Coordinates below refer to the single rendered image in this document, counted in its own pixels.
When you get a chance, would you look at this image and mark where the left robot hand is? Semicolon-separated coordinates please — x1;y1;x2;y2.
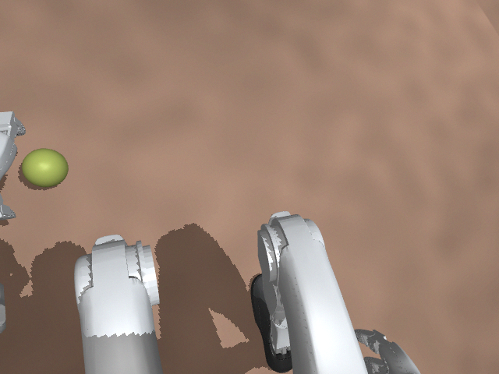
0;111;26;221

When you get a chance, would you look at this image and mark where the right robot hand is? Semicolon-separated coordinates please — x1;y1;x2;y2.
354;329;421;374

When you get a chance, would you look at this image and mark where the right robot foot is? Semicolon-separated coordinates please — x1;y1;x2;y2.
251;274;292;373

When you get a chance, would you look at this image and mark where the ball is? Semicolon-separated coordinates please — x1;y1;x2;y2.
22;148;69;187

